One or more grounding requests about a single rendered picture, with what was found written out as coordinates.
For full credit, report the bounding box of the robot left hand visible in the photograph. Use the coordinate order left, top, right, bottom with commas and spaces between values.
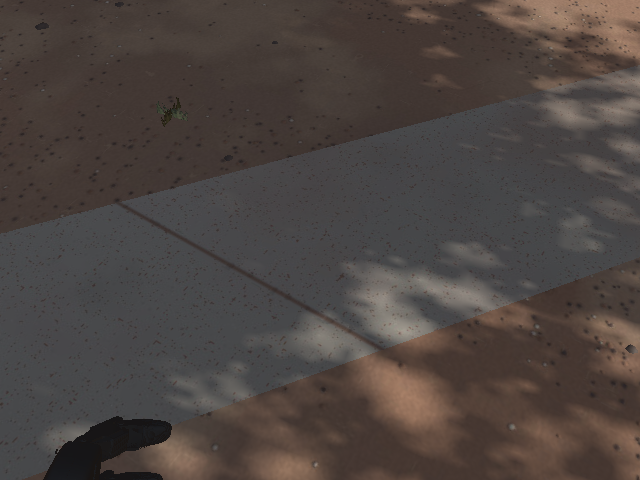
43, 416, 172, 480

